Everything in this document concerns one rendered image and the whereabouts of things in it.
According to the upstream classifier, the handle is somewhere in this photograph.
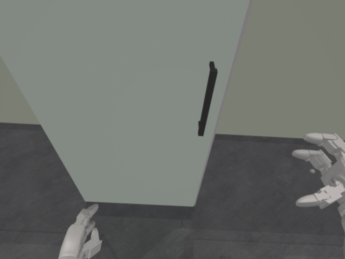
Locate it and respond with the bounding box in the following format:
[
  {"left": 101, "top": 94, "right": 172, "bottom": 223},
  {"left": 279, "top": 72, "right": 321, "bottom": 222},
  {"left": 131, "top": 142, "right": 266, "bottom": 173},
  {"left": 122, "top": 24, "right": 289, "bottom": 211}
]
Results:
[{"left": 198, "top": 62, "right": 218, "bottom": 136}]

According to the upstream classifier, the robot left hand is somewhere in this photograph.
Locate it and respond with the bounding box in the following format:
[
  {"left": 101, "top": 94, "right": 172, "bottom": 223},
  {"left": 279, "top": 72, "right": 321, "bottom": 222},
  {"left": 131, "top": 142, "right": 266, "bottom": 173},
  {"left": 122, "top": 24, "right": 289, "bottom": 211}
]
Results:
[{"left": 59, "top": 203, "right": 102, "bottom": 259}]

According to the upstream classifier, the fridge door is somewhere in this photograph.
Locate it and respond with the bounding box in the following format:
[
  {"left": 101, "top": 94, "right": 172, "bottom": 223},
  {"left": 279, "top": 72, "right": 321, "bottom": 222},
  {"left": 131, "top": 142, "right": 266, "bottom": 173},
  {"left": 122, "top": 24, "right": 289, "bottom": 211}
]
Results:
[{"left": 0, "top": 0, "right": 250, "bottom": 207}]

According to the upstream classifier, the robot right hand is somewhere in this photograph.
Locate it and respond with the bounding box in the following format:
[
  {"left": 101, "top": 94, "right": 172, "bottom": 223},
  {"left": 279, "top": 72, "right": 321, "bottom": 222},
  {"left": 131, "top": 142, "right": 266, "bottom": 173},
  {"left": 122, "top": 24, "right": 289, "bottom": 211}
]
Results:
[{"left": 292, "top": 133, "right": 345, "bottom": 209}]

